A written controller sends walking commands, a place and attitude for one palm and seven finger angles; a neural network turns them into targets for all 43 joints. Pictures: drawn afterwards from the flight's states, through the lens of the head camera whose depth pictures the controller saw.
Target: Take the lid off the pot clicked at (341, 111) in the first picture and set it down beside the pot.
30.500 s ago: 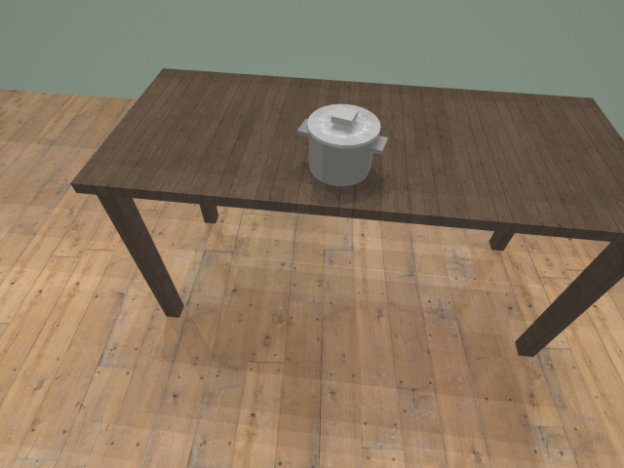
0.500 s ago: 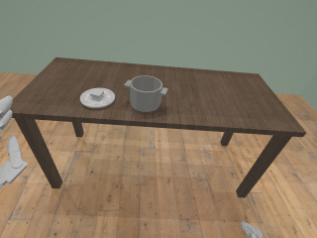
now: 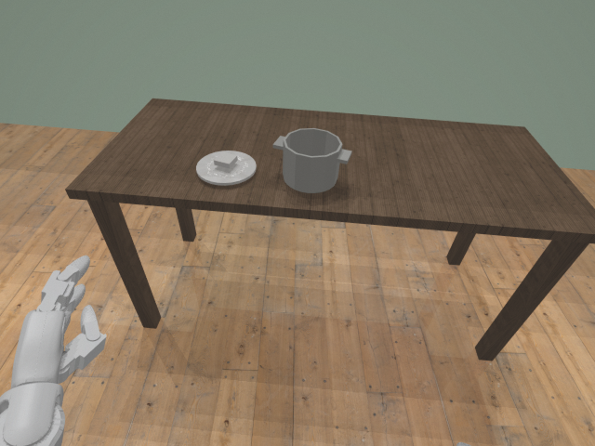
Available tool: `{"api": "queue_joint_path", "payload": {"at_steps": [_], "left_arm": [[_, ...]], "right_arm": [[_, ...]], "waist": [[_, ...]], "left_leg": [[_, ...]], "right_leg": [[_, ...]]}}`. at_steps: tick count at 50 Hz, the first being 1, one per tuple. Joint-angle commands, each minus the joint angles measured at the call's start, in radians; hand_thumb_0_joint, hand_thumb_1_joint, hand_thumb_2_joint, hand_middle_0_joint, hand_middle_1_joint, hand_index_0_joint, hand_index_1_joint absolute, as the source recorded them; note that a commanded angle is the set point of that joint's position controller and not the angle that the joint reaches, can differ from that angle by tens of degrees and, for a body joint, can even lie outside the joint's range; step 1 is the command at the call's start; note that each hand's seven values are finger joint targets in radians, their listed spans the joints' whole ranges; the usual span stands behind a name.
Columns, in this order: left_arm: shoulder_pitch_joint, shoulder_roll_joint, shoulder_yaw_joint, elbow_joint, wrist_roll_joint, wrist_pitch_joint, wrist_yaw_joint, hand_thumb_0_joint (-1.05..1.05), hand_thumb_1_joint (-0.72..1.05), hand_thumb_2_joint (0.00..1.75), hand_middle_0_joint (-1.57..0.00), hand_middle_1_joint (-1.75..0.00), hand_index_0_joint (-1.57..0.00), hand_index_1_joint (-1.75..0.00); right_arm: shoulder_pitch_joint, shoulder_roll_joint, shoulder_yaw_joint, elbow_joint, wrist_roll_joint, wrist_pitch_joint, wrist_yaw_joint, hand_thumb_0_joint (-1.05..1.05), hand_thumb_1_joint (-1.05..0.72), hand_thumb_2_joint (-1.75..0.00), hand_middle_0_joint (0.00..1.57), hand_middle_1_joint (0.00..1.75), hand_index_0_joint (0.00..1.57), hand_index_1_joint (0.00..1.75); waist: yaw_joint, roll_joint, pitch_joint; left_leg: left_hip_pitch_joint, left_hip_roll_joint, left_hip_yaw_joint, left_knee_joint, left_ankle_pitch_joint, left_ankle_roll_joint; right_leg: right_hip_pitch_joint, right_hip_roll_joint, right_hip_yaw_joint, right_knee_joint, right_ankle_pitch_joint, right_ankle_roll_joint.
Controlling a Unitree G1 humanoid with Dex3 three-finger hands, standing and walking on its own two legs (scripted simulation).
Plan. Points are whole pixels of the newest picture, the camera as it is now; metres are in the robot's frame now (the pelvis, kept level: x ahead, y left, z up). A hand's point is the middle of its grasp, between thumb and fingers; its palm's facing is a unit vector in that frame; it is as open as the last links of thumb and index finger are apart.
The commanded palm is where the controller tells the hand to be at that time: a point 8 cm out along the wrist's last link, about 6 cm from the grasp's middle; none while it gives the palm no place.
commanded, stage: stop stepping back and stand still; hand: left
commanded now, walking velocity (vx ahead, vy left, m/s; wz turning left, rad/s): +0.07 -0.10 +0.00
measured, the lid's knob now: (225, 160) +0.84 +0.21 -0.05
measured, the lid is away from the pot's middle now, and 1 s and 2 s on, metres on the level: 0.23 0.23 0.23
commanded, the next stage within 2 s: let the arm hang, fingers relaxed in 1.04 s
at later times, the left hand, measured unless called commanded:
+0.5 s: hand out of the picture +0.12 +0.19 -0.17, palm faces +0.03 -0.97 -0.22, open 7.2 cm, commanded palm none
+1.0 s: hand (200, 440) +0.20 +0.16 -0.16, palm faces +0.02 -0.98 -0.19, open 7.3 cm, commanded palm none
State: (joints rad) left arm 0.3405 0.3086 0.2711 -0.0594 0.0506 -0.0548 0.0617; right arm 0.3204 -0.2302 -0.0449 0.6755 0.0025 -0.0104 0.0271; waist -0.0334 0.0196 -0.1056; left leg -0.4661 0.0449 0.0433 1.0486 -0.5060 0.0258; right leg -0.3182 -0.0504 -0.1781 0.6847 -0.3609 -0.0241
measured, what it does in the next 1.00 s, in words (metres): walks ahead: left foot, then right foot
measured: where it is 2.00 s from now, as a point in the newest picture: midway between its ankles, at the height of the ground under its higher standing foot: outside the picture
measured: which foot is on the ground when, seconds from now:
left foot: up 0.00-0.04, down 0.06-1.00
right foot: down 0.00-0.04, up 0.06-0.30, down 0.32-1.00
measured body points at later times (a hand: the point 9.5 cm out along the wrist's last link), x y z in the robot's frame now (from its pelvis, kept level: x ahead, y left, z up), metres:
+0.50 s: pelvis +0.07 +0.00 +0.01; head +0.10 +0.01 +0.45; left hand +0.12 +0.24 -0.15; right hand +0.08 -0.25 -0.13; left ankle +0.04 +0.09 -0.72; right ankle +0.05 -0.14 -0.71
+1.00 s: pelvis +0.13 -0.01 +0.02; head +0.17 +0.00 +0.46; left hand +0.20 +0.21 -0.14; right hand +0.12 -0.24 -0.14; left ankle +0.04 +0.09 -0.72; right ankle +0.09 -0.14 -0.72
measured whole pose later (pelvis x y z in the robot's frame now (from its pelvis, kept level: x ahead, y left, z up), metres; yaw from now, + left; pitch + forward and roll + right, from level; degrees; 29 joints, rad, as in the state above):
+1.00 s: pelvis +0.13 -0.01 +0.02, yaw -2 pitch +1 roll -1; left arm 0.19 0.15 0.05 1.01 0.01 -0.01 0.05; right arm 0.29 -0.12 -0.06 1.04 -0.01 0.00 -0.04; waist -0.02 -0.01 0.07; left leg -0.11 0.02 0.05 0.51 -0.42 0.01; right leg -0.20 0.01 0.01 0.53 -0.34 0.00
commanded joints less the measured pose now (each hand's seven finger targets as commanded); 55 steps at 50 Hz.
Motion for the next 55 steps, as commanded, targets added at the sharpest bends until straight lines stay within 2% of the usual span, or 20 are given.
{"api": "queue_joint_path", "payload": {"at_steps": [1,2,3,4,5,9,13,15,17,21,22,24,25,30,32,34,36,39,43,55], "left_arm": [[-0.123,-0.009,-0.16,0.247,0.005,0.093,-0.049,0.0,0.9,0.9,-0.2,-0.3,-0.2,-0.3],[-0.097,-0.099,-0.18,0.289,-0.001,0.09,-0.062,0.0,0.9,0.9,-0.2,-0.3,-0.2,-0.3],[-0.193,-0.047,-0.174,0.308,-0.01,0.074,-0.063,0.0,0.9,0.9,-0.2,-0.3,-0.2,-0.3],[-0.185,-0.01,-0.164,0.36,-0.027,0.059,-0.071,0.0,0.9,0.9,-0.2,-0.3,-0.2,-0.3],[-0.231,-0.028,-0.174,0.407,-0.022,0.061,-0.062,0.0,0.9,0.9,-0.2,-0.3,-0.2,-0.3],[-0.127,0.024,-0.198,0.629,-0.027,0.078,-0.082,0.0,0.9,0.9,-0.2,-0.3,-0.2,-0.3],[0.035,-0.044,-0.201,0.785,-0.029,0.044,-0.079,0.0,0.9,0.9,-0.2,-0.3,-0.2,-0.3],[0.063,0.049,-0.19,0.824,-0.031,0.02,-0.049,0.0,0.9,0.9,-0.2,-0.3,-0.2,-0.3],[0.003,0.066,-0.19,0.84,-0.023,0.018,-0.042,0.0,0.9,0.9,-0.2,-0.3,-0.2,-0.3],[-0.084,-0.014,-0.185,0.91,-0.026,0.029,-0.013,0.0,0.9,0.9,-0.2,-0.3,-0.2,-0.3],[-0.104,-0.024,-0.189,0.92,-0.033,0.033,-0.015,0.0,0.9,0.9,-0.2,-0.3,-0.2,-0.3],[-0.055,-0.091,-0.205,0.921,-0.055,0.046,-0.033,0.0,0.9,0.9,-0.2,-0.3,-0.2,-0.3],[-0.078,-0.092,-0.218,0.93,-0.053,0.049,-0.033,0.0,0.9,0.9,-0.2,-0.3,-0.2,-0.3],[-0.136,-0.089,-0.224,0.968,-0.048,0.046,-0.042,0.0,0.9,0.9,-0.2,-0.3,-0.2,-0.3],[-0.051,-0.08,-0.221,1.006,-0.044,0.038,-0.04,0.0,0.9,0.9,-0.2,-0.3,-0.2,-0.3],[-0.029,-0.027,-0.215,1.026,-0.043,0.026,-0.025,0.0,0.9,0.9,-0.2,-0.3,-0.2,-0.3],[-0.097,-0.005,-0.219,1.015,-0.042,0.034,-0.027,0.0,0.9,0.9,-0.2,-0.3,-0.2,-0.3],[-0.07,-0.051,-0.215,1.032,-0.041,0.028,-0.017,0.0,0.9,0.9,-0.2,-0.3,-0.2,-0.3],[-0.049,-0.047,-0.204,1.033,-0.045,0.03,-0.009,0.0,0.9,0.9,-0.2,-0.3,-0.2,-0.3],[-0.082,-0.071,-0.207,1.035,-0.043,0.046,-0.011,0.0,0.9,0.9,-0.2,-0.3,-0.2,-0.3]], "right_arm": [[0.111,-0.093,-0.035,-0.063,-0.038,0.016,-0.002,0.0,-0.9,-0.9,0.2,0.3,0.2,0.3],[0.148,-0.178,-0.059,-0.046,-0.062,0.004,-0.012,0.0,-0.9,-0.9,0.2,0.3,0.2,0.3],[0.137,-0.209,-0.064,-0.048,-0.065,-0.005,-0.033,0.0,-0.9,-0.9,0.2,0.3,0.2,0.3],[0.044,-0.23,-0.067,-0.064,-0.066,-0.009,-0.046,0.0,-0.9,-0.9,0.2,0.3,0.2,0.3],[0.021,-0.197,-0.065,-0.054,-0.067,-0.018,-0.051,0.0,-0.9,-0.9,0.2,0.3,0.2,0.3],[-0.064,-0.16,-0.048,0.03,-0.049,-0.045,-0.064,0.0,-0.9,-0.9,0.2,0.3,0.2,0.3],[0.039,-0.119,-0.049,0.122,-0.037,-0.027,-0.061,0.0,-0.9,-0.9,0.2,0.3,0.2,0.3],[0.099,-0.013,-0.032,0.132,-0.007,-0.02,-0.049,0.0,-0.9,-0.9,0.2,0.3,0.2,0.3],[0.083,-0.005,-0.033,0.145,-0.008,-0.015,-0.039,0.0,-0.9,-0.9,0.2,0.3,0.2,0.3],[0.095,0.007,-0.035,0.195,-0.007,-0.011,-0.047,0.0,-0.9,-0.9,0.2,0.3,0.2,0.3],[0.144,0.014,-0.033,0.226,-0.006,-0.012,-0.046,0.0,-0.9,-0.9,0.2,0.3,0.2,0.3],[0.152,-0.076,-0.042,0.243,-0.023,-0.022,-0.061,0.0,-0.9,-0.9,0.2,0.3,0.2,0.3],[0.146,-0.081,-0.046,0.241,-0.03,-0.016,-0.067,0.0,-0.9,-0.9,0.2,0.3,0.2,0.3],[0.087,-0.021,-0.022,0.274,-0.033,-0.018,-0.073,0.0,-0.9,-0.9,0.2,0.3,0.2,0.3],[0.057,-0.033,-0.027,0.276,-0.017,-0.018,-0.073,0.0,-0.9,-0.9,0.2,0.3,0.2,0.3],[0.053,-0.002,-0.028,0.273,-0.004,-0.016,-0.065,0.0,-0.9,-0.9,0.2,0.3,0.2,0.3],[0.059,0.024,-0.024,0.291,-0.006,-0.002,-0.055,0.0,-0.9,-0.9,0.2,0.3,0.2,0.3],[0.055,0.014,-0.026,0.313,-0.012,-0.007,-0.063,0.0,-0.9,-0.9,0.2,0.3,0.2,0.3],[0.068,0.012,-0.032,0.332,-0.01,-0.008,-0.073,0.0,-0.9,-0.9,0.2,0.3,0.2,0.3],[0.078,0.029,-0.034,0.355,-0.011,0.006,-0.081,0.0,-0.9,-0.9,0.2,0.3,0.2,0.3]], "waist": [[-0.102,0.004,0.224],[-0.098,0.38,0.236],[-0.093,0.266,0.239],[-0.027,0.09,0.168],[-0.028,-0.015,0.108],[0.042,0.199,0.129],[0.052,0.106,-0.024],[0.041,-0.259,-0.028],[0.031,-0.146,0.061],[-0.015,-0.245,0.078],[-0.041,-0.169,0.067],[-0.004,0.192,0.054],[-0.019,0.236,0.078],[0.007,0.114,0.178],[0.036,-0.006,0.084],[0.028,-0.125,0.051],[0.001,-0.053,0.169],[0.012,-0.112,0.111],[0.018,-0.028,0.037],[0.013,-0.004,0.124]], "left_leg": [[0.292,0.034,-0.068,-0.54,-0.002,0.046],[0.282,0.255,-0.529,-0.758,-0.115,0.157],[0.233,0.347,-0.7,-0.824,-0.028,0.226],[0.261,0.354,-0.585,-0.778,0.127,0.233],[0.184,0.34,-0.637,-0.773,0.212,0.217],[0.085,0.239,-0.272,-0.764,0.076,0.108],[0.16,0.109,-0.058,-0.507,0.282,0.033],[-0.055,-0.028,0.046,-0.278,0.037,-0.025],[-0.029,-0.035,-0.001,-0.106,-0.096,-0.017],[0.035,0.013,-0.061,-0.347,0.02,0.004],[0.17,0.02,-0.063,-0.536,0.223,0.012],[0.403,0.241,-0.33,-0.671,0.688,0.124],[0.428,0.302,-0.373,-0.717,0.743,0.187],[0.366,0.198,-0.169,-0.646,0.976,0.129],[0.353,0.107,-0.081,-0.561,0.842,0.049],[0.257,0.028,-0.017,-0.539,0.469,-0.005],[0.229,-0.004,-0.031,-0.613,0.193,0.005],[0.304,0.04,-0.032,-0.573,0.549,0.012],[0.371,0.051,-0.012,-0.535,0.746,0.003],[0.375,0.067,-0.03,-0.572,0.674,0.017]], "right_leg": [[-0.439,-0.09,0.104,0.048,-0.392,-0.058],[-0.602,0.104,0.034,0.47,-0.366,0.02],[-0.594,0.051,0.22,0.626,-0.238,0.012],[-0.522,0.008,0.279,0.664,-0.106,0.024],[-0.477,0.002,0.284,0.68,-0.088,0.035],[-0.295,-0.029,0.273,0.402,-0.075,0.027],[0.114,0.072,0.131,-0.128,0.111,0.024],[0.304,-0.167,0.528,-0.262,0.333,-0.081],[0.163,-0.254,0.578,-0.367,0.266,-0.195],[0.188,-0.181,0.436,-0.242,0.635,-0.157],[0.134,-0.138,0.369,-0.187,0.571,-0.106],[-0.111,0.035,0.16,0.036,0.13,0.029],[-0.177,0.046,0.176,0.129,-0.158,0.036],[-0.081,0.019,0.18,-0.025,-0.07,0.024],[0.126,0.029,0.189,-0.228,0.284,0.013],[0.244,-0.09,0.321,-0.251,0.563,-0.041],[0.124,-0.111,0.347,-0.306,0.288,-0.062],[0.187,-0.052,0.274,-0.212,0.6,-0.041],[0.233,-0.053,0.241,-0.158,0.733,-0.04],[0.162,-0.019,0.215,-0.177,0.543,-0.032]]}}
